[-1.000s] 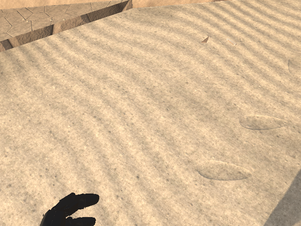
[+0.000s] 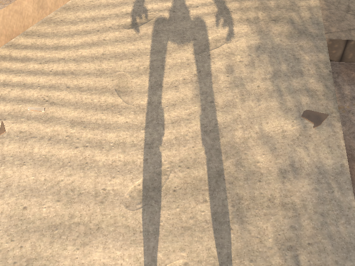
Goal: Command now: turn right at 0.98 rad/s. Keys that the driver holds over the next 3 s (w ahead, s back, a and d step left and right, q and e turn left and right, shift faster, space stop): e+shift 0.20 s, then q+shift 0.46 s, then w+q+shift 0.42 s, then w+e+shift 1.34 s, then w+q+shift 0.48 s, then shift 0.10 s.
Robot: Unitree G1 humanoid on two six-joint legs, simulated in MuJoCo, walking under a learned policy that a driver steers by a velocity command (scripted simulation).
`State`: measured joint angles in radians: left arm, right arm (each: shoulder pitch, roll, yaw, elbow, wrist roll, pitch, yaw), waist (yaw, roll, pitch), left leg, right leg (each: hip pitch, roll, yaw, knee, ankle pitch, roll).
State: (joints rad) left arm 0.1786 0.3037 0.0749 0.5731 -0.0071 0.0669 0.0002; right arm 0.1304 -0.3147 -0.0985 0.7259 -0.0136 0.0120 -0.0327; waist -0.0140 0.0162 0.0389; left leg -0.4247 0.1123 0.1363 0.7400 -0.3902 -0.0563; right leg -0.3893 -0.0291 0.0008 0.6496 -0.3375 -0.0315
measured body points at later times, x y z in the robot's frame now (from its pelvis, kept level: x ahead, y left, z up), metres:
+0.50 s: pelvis +0.04 +0.02 +0.01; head +0.06 +0.03 +0.45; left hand +0.27 +0.22 -0.08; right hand +0.13 -0.27 -0.09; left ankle +0.08 +0.13 -0.72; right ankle +0.01 -0.10 -0.72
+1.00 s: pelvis +0.09 +0.01 +0.02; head +0.09 -0.01 +0.47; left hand +0.05 +0.30 -0.08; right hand +0.33 -0.22 -0.08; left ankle +0.12 +0.19 -0.61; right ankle +0.01 -0.11 -0.72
